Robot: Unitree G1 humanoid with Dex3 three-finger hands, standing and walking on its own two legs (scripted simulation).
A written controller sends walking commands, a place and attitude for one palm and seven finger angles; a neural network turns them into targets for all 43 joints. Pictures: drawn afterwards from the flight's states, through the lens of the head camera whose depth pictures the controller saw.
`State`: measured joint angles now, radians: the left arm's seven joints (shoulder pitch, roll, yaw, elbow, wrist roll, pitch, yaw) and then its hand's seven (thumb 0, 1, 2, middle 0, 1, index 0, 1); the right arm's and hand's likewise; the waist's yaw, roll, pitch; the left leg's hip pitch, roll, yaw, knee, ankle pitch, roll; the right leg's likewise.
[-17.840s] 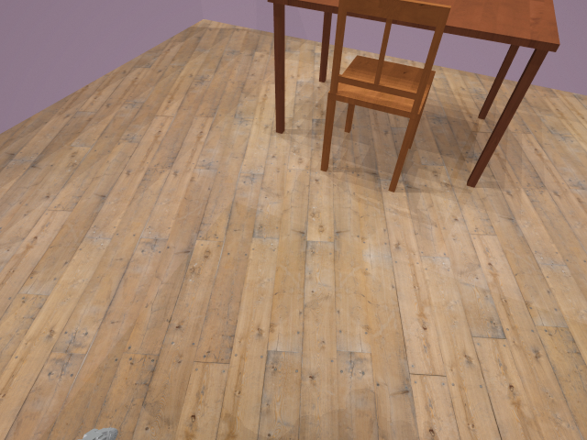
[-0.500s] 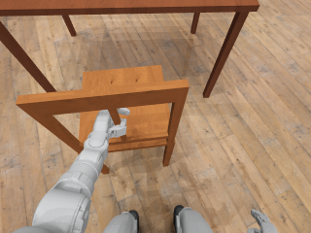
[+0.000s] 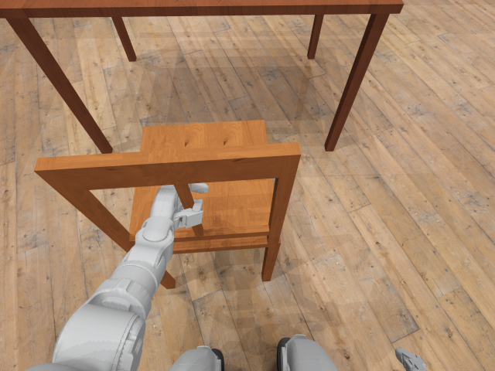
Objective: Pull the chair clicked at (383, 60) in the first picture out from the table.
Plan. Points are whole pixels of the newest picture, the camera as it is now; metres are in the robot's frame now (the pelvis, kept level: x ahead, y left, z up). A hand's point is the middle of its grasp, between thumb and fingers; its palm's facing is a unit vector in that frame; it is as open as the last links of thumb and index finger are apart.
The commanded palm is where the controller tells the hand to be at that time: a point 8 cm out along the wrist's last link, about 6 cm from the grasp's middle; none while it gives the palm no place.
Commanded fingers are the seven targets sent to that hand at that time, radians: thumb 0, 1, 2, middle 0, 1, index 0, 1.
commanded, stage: step backward, pulling the chair out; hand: left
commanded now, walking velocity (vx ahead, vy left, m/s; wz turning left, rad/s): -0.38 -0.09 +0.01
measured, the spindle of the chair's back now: (191, 210) +0.40 +0.12 -0.10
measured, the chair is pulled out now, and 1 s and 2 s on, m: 0.43 0.61 0.61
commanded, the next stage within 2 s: stop walking, hand still on the chair in 0.48 s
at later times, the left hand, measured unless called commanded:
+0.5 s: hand (190, 272) +0.27 +0.10 -0.05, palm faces -0.04 -0.98 -0.17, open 5.1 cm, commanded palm +0.28 +0.16 -0.05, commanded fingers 0.00 0.90 0.90 -0.50 -1.45 -0.50 -1.45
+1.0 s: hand (186, 316) +0.20 +0.10 -0.05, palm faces -0.03 -0.98 -0.18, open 5.2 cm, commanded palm +0.18 +0.15 -0.03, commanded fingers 0.00 0.90 0.90 -0.50 -1.45 -0.50 -1.45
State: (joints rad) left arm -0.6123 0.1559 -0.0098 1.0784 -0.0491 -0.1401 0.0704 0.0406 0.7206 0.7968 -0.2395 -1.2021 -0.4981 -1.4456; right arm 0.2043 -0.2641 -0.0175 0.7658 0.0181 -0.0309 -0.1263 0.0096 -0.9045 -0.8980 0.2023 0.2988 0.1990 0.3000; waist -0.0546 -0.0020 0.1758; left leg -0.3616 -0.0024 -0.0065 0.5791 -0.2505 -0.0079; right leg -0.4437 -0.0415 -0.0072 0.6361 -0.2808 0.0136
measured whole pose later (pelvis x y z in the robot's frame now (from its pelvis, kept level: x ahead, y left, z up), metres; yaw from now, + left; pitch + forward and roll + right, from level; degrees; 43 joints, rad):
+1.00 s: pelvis -0.10 -0.02 +0.01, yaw -1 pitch -2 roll +1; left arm -0.24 0.12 -0.03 0.84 -0.04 -0.10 0.07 0.05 0.71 0.82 -0.27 -1.22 -0.50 -1.45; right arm 0.25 -0.20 0.03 0.74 0.02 -0.03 -0.11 0.01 -0.90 -0.90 0.20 0.30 0.20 0.30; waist -0.02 0.03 0.09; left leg -0.20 0.02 0.01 0.53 -0.29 -0.02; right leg -0.32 -0.02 -0.01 0.51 -0.16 0.01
